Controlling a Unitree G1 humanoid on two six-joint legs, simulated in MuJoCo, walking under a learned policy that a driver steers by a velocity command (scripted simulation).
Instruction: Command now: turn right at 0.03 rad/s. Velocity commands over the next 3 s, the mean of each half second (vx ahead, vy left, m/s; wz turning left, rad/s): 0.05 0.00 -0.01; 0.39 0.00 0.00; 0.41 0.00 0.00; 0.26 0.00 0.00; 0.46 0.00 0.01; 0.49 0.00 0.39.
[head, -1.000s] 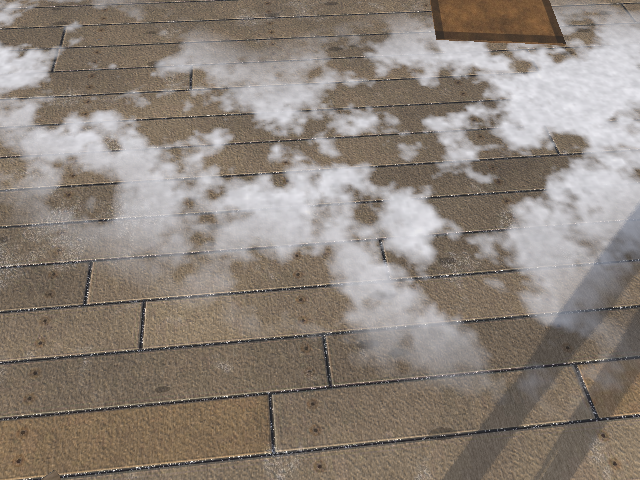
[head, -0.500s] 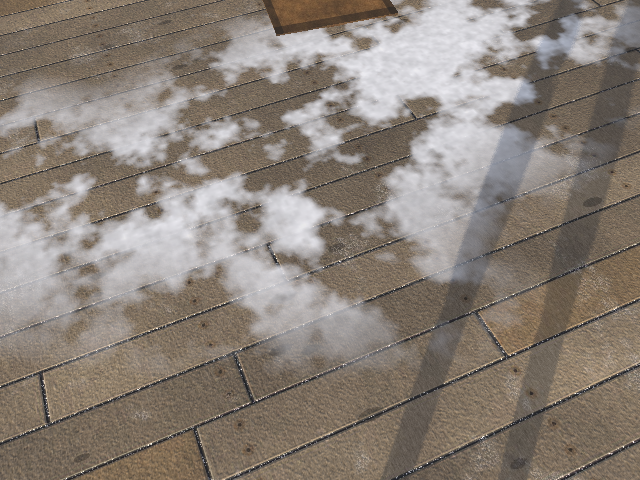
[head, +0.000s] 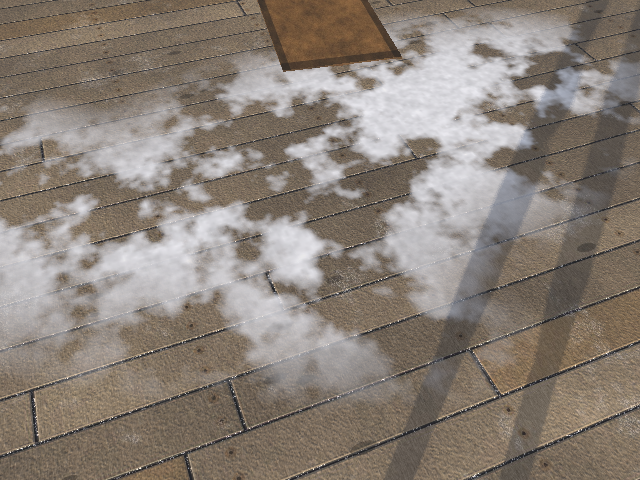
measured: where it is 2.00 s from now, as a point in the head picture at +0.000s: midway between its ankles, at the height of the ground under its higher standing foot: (320, 428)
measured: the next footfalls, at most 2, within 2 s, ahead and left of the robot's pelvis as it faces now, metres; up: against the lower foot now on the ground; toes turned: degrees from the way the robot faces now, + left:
left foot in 1.02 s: +0.43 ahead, +0.13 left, +0.00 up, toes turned +2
right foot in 1.52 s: +0.70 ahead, -0.09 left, +0.00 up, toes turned -1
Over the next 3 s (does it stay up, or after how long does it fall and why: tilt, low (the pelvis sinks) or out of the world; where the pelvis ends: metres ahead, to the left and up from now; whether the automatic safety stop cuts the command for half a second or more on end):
stays up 1.14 0.04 -0.01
